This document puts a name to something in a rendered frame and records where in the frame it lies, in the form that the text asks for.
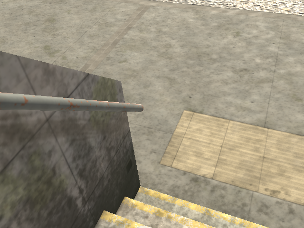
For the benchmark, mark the stairs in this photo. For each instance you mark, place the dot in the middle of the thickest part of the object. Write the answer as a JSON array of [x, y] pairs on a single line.
[[157, 210]]

